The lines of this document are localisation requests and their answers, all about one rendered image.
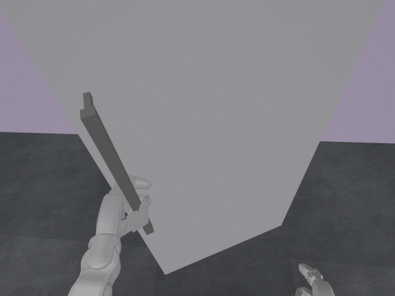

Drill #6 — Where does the robot left forearm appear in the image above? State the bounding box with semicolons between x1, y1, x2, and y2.
68;234;122;296

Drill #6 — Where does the fridge door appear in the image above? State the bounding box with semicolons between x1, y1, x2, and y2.
0;0;385;275

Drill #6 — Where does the handle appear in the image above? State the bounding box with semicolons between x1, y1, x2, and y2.
80;92;154;235

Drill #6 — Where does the right robot hand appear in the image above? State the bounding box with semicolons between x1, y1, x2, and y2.
295;263;335;296

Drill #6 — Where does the left robot hand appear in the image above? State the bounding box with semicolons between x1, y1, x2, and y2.
96;175;152;239

